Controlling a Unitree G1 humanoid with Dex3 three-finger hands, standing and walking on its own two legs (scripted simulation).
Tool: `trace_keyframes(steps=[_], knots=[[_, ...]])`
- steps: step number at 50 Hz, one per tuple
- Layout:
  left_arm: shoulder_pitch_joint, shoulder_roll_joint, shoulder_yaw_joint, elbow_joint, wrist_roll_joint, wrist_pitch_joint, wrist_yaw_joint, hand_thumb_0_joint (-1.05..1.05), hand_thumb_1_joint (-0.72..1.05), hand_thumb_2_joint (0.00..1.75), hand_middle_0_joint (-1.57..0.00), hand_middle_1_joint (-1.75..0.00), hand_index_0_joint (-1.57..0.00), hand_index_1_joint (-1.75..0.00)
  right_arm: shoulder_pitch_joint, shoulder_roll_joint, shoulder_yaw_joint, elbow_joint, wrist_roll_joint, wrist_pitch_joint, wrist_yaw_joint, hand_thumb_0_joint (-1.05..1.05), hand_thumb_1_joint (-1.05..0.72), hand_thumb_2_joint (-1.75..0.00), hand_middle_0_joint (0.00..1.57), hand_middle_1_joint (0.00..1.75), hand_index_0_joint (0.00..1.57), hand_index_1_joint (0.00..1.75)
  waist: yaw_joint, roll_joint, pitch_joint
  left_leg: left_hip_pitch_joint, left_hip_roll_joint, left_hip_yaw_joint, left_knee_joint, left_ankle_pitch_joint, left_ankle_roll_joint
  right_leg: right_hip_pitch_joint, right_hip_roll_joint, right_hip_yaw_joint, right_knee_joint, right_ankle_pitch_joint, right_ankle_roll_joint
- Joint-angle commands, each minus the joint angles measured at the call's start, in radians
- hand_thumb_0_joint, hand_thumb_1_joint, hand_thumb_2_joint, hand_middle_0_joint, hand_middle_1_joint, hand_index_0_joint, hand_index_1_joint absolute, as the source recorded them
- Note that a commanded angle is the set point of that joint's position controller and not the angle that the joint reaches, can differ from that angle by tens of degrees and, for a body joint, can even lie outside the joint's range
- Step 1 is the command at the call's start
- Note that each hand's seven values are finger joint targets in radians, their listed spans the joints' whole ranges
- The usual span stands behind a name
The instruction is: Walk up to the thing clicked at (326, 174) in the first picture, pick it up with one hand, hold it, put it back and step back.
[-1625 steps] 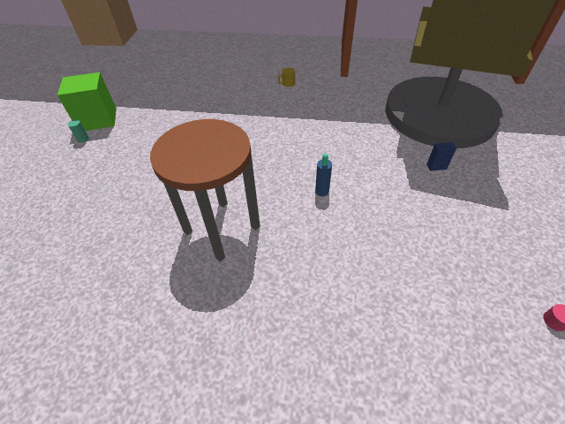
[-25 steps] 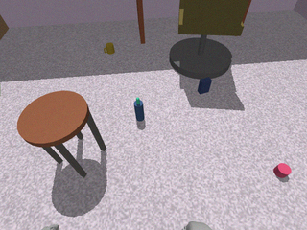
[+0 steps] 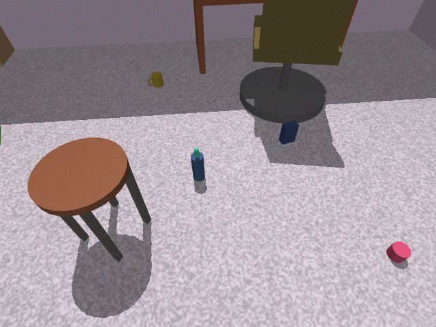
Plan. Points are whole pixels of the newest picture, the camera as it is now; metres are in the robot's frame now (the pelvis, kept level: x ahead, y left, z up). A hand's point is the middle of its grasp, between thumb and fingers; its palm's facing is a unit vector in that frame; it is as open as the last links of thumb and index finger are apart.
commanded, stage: step back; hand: left
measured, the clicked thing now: (197, 163) +1.02 +0.16 -0.64
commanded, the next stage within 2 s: stand in 0.34 s
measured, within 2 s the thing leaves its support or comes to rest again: neither
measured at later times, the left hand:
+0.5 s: hand (108, 325) +0.16 +0.25 -0.14, palm faces -0.02 -0.94 -0.34, open 7.4 cm
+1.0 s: hand out of the picture +0.09 +0.24 -0.14, palm faces -0.04 -0.94 -0.34, open 7.4 cm
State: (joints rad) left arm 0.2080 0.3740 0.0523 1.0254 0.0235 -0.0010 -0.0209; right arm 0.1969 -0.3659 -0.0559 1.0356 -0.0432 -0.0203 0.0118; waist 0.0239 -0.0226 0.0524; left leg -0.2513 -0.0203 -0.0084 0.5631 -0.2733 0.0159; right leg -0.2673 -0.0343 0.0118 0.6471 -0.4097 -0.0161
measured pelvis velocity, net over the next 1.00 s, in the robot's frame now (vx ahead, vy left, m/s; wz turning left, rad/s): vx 0.01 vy -0.01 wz -0.02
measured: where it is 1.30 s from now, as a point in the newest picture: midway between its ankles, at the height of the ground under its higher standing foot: outside the picture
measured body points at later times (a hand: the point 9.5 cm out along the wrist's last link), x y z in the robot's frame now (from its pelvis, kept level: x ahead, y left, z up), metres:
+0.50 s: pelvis +0.04 +0.00 +0.01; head +0.06 +0.00 +0.46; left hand +0.16 +0.30 -0.11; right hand +0.14 -0.30 -0.12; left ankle +0.02 +0.11 -0.73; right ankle +0.01 -0.13 -0.73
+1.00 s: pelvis +0.01 -0.01 +0.02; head +0.03 -0.02 +0.47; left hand +0.09 +0.29 -0.11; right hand +0.08 -0.31 -0.12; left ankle +0.02 +0.11 -0.73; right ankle +0.01 -0.13 -0.73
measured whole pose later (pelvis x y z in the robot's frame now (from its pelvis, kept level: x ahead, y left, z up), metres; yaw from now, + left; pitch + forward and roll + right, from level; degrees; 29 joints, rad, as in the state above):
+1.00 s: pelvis +0.01 -0.01 +0.02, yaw -1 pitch -3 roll +0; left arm 0.10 0.35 0.01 1.15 0.01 -0.01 -0.01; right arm 0.09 -0.35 -0.01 1.16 -0.01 -0.01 0.01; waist 0.00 0.01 0.07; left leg -0.10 0.01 0.00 0.30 -0.16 -0.01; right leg -0.10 0.00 -0.01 0.31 -0.17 0.00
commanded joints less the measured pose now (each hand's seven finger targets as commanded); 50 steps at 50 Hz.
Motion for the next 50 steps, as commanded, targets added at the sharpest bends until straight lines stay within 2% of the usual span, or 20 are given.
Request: trace_keyframes(steps=[1, 2, 3, 4, 6, 7, 8, 11, 13, 16, 17, 18, 21, 23, 25, 29, 35, 38, 43, 50], knots=[[-0.069, 0.175, 0.032, -0.070, -0.011, -0.039, 0.019, 0.00, 0.90, 0.90, -0.20, -0.30, -0.20, -0.30, -0.091, -0.247, -0.052, -0.087, -0.001, -0.029, -0.013, 0.00, -0.90, -0.90, 0.20, 0.30, 0.20, 0.30, -0.009, 0.185, 0.003, 0.028, 0.252, -0.279, -0.247, -0.023, 0.121, -0.052, 0.000, 0.003, -0.059, -0.023, -0.014], [-0.036, 0.168, 0.031, -0.052, -0.012, -0.048, 0.023, 0.00, 0.90, 0.90, -0.20, -0.30, -0.20, -0.30, -0.108, -0.238, -0.049, -0.085, 0.005, -0.026, -0.012, 0.00, -0.90, -0.90, 0.20, 0.30, 0.20, 0.30, 0.009, 0.204, -0.023, 0.030, 0.222, -0.212, -0.193, 0.128, 0.100, 0.029, 0.004, -0.014, -0.191, 0.075, -0.011], [-0.022, 0.170, 0.033, -0.035, -0.008, -0.056, 0.028, 0.00, 0.90, 0.90, -0.20, -0.30, -0.20, -0.30, -0.124, -0.208, -0.038, -0.085, 0.018, -0.021, -0.011, 0.00, -0.90, -0.90, 0.20, 0.30, 0.20, 0.30, 0.024, 0.169, -0.067, 0.011, 0.197, -0.168, -0.134, 0.265, 0.065, 0.136, -0.008, 0.009, -0.258, 0.214, -0.010], [-0.018, 0.200, 0.040, -0.028, -0.006, -0.062, 0.034, 0.00, 0.90, 0.90, -0.20, -0.30, -0.20, -0.30, -0.123, -0.183, -0.031, -0.089, 0.028, -0.017, -0.012, 0.00, -0.90, -0.90, 0.20, 0.30, 0.20, 0.30, 0.020, 0.104, -0.107, -0.023, 0.148, -0.121, -0.077, 0.299, 0.031, 0.213, -0.039, 0.072, -0.242, 0.353, -0.020], [-0.036, 0.264, 0.051, -0.034, -0.004, -0.065, 0.035, 0.00, 0.90, 0.90, -0.20, -0.30, -0.20, -0.30, -0.090, -0.173, -0.030, -0.086, 0.031, -0.016, -0.017, 0.00, -0.90, -0.90, 0.20, 0.30, 0.20, 0.30, -0.009, 0.006, -0.126, -0.036, 0.080, -0.048, -0.010, 0.140, 0.004, 0.229, -0.142, 0.184, -0.217, 0.389, -0.084], [-0.069, 0.265, 0.048, -0.044, -0.006, -0.064, 0.035, 0.00, 0.90, 0.90, -0.20, -0.30, -0.20, -0.30, -0.079, -0.175, -0.031, -0.071, 0.024, -0.017, -0.019, 0.00, -0.90, -0.90, 0.20, 0.30, 0.20, 0.30, -0.020, 0.001, -0.119, -0.009, 0.080, -0.044, -0.021, 0.136, -0.002, 0.194, -0.165, 0.193, -0.198, 0.417, -0.100], [-0.093, 0.251, 0.043, -0.051, -0.010, -0.060, 0.035, 0.00, 0.90, 0.90, -0.20, -0.30, -0.20, -0.30, -0.081, -0.182, -0.037, -0.059, 0.020, -0.018, -0.020, 0.00, -0.90, -0.90, 0.20, 0.30, 0.20, 0.30, -0.025, 0.008, -0.104, 0.009, 0.084, -0.044, -0.030, 0.152, 0.005, 0.161, -0.155, 0.167, -0.189, 0.407, -0.099], [-0.129, 0.211, 0.029, -0.052, -0.012, -0.056, 0.038, 0.00, 0.90, 0.90, -0.20, -0.30, -0.20, -0.30, -0.086, -0.192, -0.037, -0.043, 0.023, -0.024, -0.017, 0.00, -0.90, -0.90, 0.20, 0.30, 0.20, 0.30, -0.025, 0.004, -0.109, 0.077, 0.133, -0.089, -0.077, 0.325, 0.044, 0.118, -0.082, 0.068, -0.141, 0.463, -0.049], [-0.144, 0.206, 0.028, -0.050, -0.012, -0.053, 0.039, 0.00, 0.90, 0.90, -0.20, -0.30, -0.20, -0.30, -0.093, -0.202, -0.040, -0.037, 0.026, -0.023, -0.020, 0.00, -0.90, -0.90, 0.20, 0.30, 0.20, 0.30, -0.024, 0.015, -0.101, 0.070, 0.149, -0.102, -0.089, 0.367, 0.053, 0.130, -0.054, 0.039, -0.120, 0.447, -0.037], [-0.143, 0.199, 0.027, -0.046, -0.015, -0.048, 0.041, 0.00, 0.90, 0.90, -0.20, -0.30, -0.20, -0.30, -0.112, -0.204, -0.040, -0.029, 0.028, -0.021, -0.026, 0.00, -0.90, -0.90, 0.20, 0.30, 0.20, 0.30, -0.016, 0.061, -0.122, 0.108, 0.152, -0.095, -0.089, 0.469, 0.047, 0.137, -0.051, 0.027, -0.098, 0.473, -0.036], [-0.131, 0.164, 0.006, -0.019, -0.032, -0.040, 0.038, 0.00, 0.90, 0.90, -0.20, -0.30, -0.20, -0.30, -0.123, -0.206, -0.021, -0.024, 0.035, -0.026, -0.028, 0.00, -0.90, -0.90, 0.20, 0.30, 0.20, 0.30, -0.009, 0.041, -0.120, 0.130, 0.166, -0.120, -0.120, 0.587, 0.041, 0.160, -0.073, 0.061, -0.146, 0.571, -0.022], [-0.136, 0.175, 0.008, -0.022, -0.030, -0.037, 0.039, 0.00, 0.90, 0.90, -0.20, -0.30, -0.20, -0.30, -0.127, -0.209, -0.024, -0.026, 0.037, -0.026, -0.029, 0.00, -0.90, -0.90, 0.20, 0.30, 0.20, 0.30, -0.013, 0.038, -0.130, 0.142, 0.166, -0.113, -0.126, 0.604, 0.034, 0.179, -0.075, 0.056, -0.162, 0.593, -0.016], [-0.160, 0.182, 0.004, -0.012, -0.024, -0.033, 0.042, 0.00, 0.90, 0.90, -0.20, -0.30, -0.20, -0.30, -0.144, -0.197, -0.016, -0.018, 0.040, -0.022, -0.033, 0.00, -0.90, -0.90, 0.20, 0.30, 0.20, 0.30, -0.020, 0.032, -0.151, 0.185, 0.154, -0.088, -0.153, 0.610, 0.018, 0.215, -0.083, 0.055, -0.189, 0.647, -0.014], [-0.171, 0.181, 0.000, -0.004, -0.024, -0.031, 0.041, 0.00, 0.90, 0.90, -0.20, -0.30, -0.20, -0.30, -0.171, -0.188, -0.011, -0.015, 0.041, -0.018, -0.030, 0.00, -0.90, -0.90, 0.20, 0.30, 0.20, 0.30, -0.016, 0.035, -0.144, 0.183, 0.151, -0.084, -0.183, 0.538, 0.015, 0.234, -0.088, 0.056, -0.234, 0.607, -0.008], [-0.180, 0.180, -0.003, 0.001, -0.021, -0.032, 0.039, 0.00, 0.90, 0.90, -0.20, -0.30, -0.20, -0.30, -0.175, -0.185, -0.009, -0.008, 0.041, -0.017, -0.028, 0.00, -0.90, -0.90, 0.20, 0.30, 0.20, 0.30, -0.021, 0.032, -0.153, 0.211, 0.153, -0.079, -0.204, 0.525, 0.008, 0.231, -0.088, 0.054, -0.258, 0.595, -0.006], [-0.196, 0.179, -0.006, 0.017, -0.020, -0.034, 0.036, 0.00, 0.90, 0.90, -0.20, -0.30, -0.20, -0.30, -0.192, -0.181, -0.002, 0.004, 0.041, -0.014, -0.023, 0.00, -0.90, -0.90, 0.20, 0.30, 0.20, 0.30, -0.024, 0.042, -0.135, 0.205, 0.151, -0.073, -0.247, 0.422, 0.001, 0.238, -0.093, 0.062, -0.308, 0.522, 0.001], [-0.204, 0.183, -0.009, 0.039, -0.016, -0.035, 0.030, 0.00, 0.90, 0.90, -0.20, -0.30, -0.20, -0.30, -0.203, -0.183, 0.003, 0.026, 0.039, -0.012, -0.016, 0.00, -0.90, -0.90, 0.20, 0.30, 0.20, 0.30, -0.027, 0.033, -0.075, 0.163, 0.145, -0.080, -0.304, 0.217, -0.007, 0.194, -0.088, 0.074, -0.372, 0.342, 0.004], [-0.192, 0.185, -0.010, 0.045, -0.016, -0.040, 0.029, 0.00, 0.90, 0.90, -0.20, -0.30, -0.20, -0.30, -0.209, -0.189, 0.001, 0.029, 0.039, -0.016, -0.015, 0.00, -0.90, -0.90, 0.20, 0.30, 0.20, 0.30, -0.026, 0.032, -0.111, 0.207, 0.152, -0.077, -0.294, 0.261, -0.004, 0.197, -0.096, 0.079, -0.370, 0.400, 0.001], [-0.190, 0.180, -0.013, 0.052, -0.017, -0.038, 0.026, 0.00, 0.90, 0.90, -0.20, -0.30, -0.20, -0.30, -0.176, -0.188, 0.006, 0.047, 0.035, -0.014, -0.013, 0.00, -0.90, -0.90, 0.20, 0.30, 0.20, 0.30, -0.033, 0.030, -0.064, 0.158, 0.142, -0.079, -0.316, 0.155, -0.009, 0.164, -0.090, 0.087, -0.397, 0.298, 0.003], [-0.169, 0.190, -0.012, 0.054, -0.018, -0.040, 0.026, 0.00, 0.90, 0.90, -0.20, -0.30, -0.20, -0.30, -0.158, -0.187, 0.009, 0.054, 0.034, -0.014, -0.012, 0.00, -0.90, -0.90, 0.20, 0.30, 0.20, 0.30, -0.029, 0.017, -0.079, 0.174, 0.148, -0.082, -0.306, 0.172, -0.006, 0.154, -0.094, 0.091, -0.389, 0.319, -0.001]])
